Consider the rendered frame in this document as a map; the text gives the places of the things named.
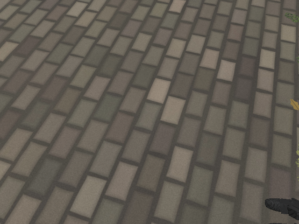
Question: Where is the robot right hand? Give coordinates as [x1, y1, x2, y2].
[264, 198, 299, 224]

